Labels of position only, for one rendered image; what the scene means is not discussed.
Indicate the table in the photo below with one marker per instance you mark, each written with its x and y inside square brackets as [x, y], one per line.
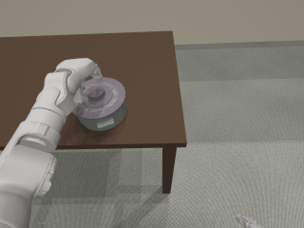
[143, 62]

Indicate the left robot upper arm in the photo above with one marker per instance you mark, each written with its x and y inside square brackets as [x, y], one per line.
[26, 173]

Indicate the lid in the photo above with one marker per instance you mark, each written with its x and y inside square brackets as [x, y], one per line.
[112, 101]

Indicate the left robot forearm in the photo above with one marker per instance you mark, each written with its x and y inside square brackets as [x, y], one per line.
[43, 125]

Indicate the knob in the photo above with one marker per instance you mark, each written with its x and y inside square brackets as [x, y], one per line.
[95, 92]

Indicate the pot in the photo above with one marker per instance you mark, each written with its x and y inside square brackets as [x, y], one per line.
[108, 122]

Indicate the robot right hand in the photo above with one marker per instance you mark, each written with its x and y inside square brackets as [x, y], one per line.
[247, 222]

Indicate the robot left hand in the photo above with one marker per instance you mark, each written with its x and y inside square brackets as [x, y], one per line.
[85, 67]

